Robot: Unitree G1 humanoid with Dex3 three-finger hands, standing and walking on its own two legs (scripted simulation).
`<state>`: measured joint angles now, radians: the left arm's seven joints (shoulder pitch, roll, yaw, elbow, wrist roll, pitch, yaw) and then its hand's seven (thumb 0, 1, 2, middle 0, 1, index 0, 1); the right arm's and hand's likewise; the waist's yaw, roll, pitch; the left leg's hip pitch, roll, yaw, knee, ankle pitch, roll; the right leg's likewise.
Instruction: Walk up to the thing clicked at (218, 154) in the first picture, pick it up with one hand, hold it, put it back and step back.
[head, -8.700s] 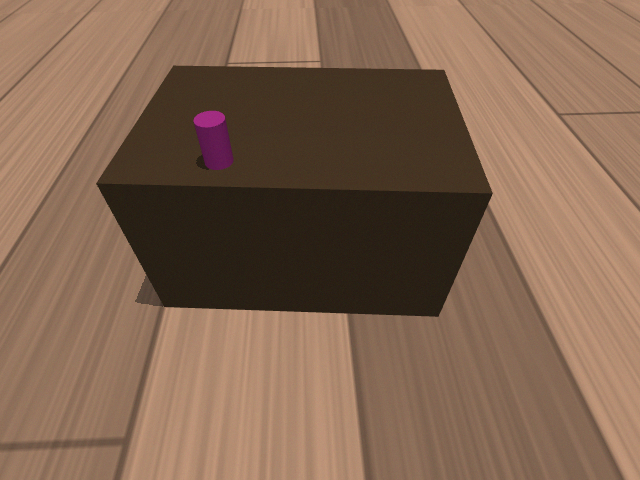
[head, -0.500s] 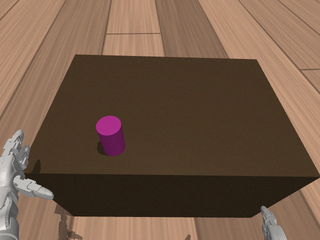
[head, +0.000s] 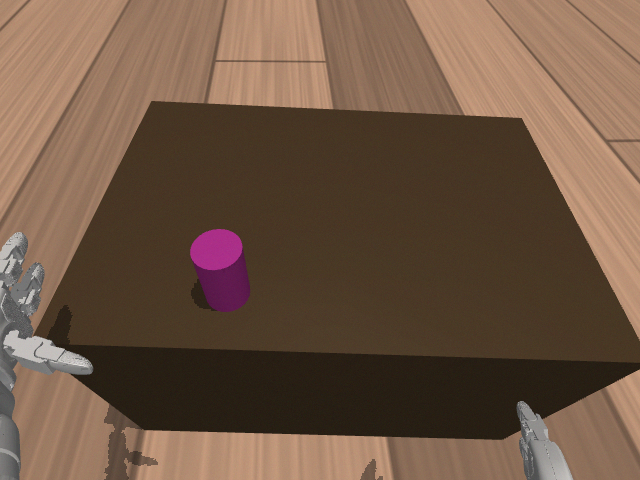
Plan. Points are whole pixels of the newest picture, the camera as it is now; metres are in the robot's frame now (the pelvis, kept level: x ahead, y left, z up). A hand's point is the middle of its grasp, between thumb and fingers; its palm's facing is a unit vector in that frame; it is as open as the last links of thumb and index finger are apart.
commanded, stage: go down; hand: left
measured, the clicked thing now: (222, 272) +0.46 +0.17 -0.08
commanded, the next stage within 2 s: approach in 1.80 s
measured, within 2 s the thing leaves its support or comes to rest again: neither
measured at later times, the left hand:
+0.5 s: hand (48, 283) +0.35 +0.35 +0.05, palm faces +0.17 -0.99 +0.00, open 17.6 cm
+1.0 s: hand (48, 269) +0.38 +0.36 +0.04, palm faces +0.13 -0.99 +0.02, open 17.6 cm
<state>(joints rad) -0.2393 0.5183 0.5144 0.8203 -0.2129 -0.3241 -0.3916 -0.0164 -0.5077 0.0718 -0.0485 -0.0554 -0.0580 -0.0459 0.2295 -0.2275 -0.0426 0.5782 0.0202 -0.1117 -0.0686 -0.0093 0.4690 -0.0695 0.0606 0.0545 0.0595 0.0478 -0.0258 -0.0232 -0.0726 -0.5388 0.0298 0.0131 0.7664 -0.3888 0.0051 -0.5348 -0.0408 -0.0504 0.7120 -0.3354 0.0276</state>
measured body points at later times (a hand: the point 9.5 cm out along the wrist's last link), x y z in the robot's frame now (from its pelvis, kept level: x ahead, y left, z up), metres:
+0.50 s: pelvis -0.02 +0.00 -0.02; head +0.05 +0.04 +0.42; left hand +0.34 +0.40 +0.05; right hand +0.14 -0.26 -0.06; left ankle -0.01 +0.11 -0.71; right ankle +0.01 -0.14 -0.71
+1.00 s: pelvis -0.02 +0.01 -0.04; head +0.07 +0.06 +0.40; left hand +0.36 +0.41 +0.04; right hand +0.13 -0.24 -0.07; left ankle -0.01 +0.11 -0.71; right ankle +0.01 -0.14 -0.71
